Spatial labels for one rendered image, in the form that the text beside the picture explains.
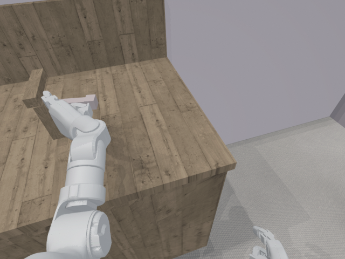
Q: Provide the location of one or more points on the tap lever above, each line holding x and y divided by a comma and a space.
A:
91, 99

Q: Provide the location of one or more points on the left robot forearm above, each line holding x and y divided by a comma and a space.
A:
84, 186

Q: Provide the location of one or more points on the left robot upper arm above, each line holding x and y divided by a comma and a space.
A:
82, 235

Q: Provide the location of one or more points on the robot left hand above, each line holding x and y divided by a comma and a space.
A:
63, 113

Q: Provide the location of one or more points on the counter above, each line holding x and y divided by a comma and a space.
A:
165, 164

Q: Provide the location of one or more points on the robot right hand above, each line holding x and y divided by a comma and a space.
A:
274, 249

